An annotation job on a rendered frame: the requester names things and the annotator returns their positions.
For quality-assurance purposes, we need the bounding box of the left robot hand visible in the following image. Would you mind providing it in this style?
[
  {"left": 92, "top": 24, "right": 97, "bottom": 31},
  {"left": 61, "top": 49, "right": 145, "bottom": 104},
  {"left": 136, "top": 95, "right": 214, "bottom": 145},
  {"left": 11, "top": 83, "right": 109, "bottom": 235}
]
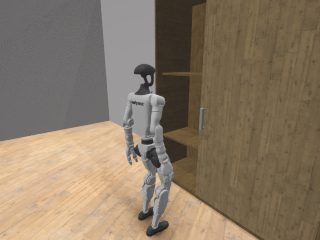
[{"left": 126, "top": 146, "right": 138, "bottom": 165}]

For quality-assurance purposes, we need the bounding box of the left robot forearm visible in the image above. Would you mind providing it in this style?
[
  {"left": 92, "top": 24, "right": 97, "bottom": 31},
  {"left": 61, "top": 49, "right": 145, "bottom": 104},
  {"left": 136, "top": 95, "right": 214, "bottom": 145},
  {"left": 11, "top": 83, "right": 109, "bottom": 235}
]
[{"left": 123, "top": 122, "right": 134, "bottom": 148}]

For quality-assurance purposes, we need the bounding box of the right robot upper arm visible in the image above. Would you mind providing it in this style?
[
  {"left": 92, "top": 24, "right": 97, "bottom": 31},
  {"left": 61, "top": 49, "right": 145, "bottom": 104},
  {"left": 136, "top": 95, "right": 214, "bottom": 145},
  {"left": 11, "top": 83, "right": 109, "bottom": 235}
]
[{"left": 149, "top": 94, "right": 165, "bottom": 135}]

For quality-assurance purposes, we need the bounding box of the right robot foot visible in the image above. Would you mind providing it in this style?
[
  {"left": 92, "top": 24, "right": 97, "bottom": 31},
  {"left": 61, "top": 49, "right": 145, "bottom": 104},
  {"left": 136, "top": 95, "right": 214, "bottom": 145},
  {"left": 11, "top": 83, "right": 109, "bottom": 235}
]
[{"left": 146, "top": 221, "right": 169, "bottom": 237}]

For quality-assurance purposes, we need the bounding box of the humanoid robot head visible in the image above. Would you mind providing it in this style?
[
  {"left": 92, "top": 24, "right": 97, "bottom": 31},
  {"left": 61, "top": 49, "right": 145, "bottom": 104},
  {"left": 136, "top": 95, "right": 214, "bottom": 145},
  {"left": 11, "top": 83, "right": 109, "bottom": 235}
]
[{"left": 134, "top": 64, "right": 156, "bottom": 95}]

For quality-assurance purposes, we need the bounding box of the left robot upper arm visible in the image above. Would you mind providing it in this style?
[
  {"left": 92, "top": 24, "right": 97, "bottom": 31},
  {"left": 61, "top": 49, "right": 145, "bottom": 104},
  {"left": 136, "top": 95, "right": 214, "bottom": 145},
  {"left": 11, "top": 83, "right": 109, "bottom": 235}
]
[{"left": 123, "top": 92, "right": 135, "bottom": 126}]

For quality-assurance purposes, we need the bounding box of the right robot hand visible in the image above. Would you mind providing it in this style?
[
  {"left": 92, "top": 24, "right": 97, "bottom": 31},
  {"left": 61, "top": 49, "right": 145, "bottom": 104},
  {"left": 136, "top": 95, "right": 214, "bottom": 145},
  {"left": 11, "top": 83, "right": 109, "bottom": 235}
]
[{"left": 160, "top": 161, "right": 174, "bottom": 186}]

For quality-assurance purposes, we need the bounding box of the handle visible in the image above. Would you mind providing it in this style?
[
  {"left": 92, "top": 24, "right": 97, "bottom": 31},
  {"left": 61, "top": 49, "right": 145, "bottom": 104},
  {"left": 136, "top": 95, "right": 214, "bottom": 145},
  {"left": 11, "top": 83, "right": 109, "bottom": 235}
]
[{"left": 199, "top": 108, "right": 206, "bottom": 131}]

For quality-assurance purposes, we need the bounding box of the right robot forearm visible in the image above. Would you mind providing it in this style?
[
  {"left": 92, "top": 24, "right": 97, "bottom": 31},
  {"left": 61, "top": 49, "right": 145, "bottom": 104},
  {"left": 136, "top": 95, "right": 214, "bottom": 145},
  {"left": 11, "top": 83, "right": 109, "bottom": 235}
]
[{"left": 153, "top": 125, "right": 169, "bottom": 164}]

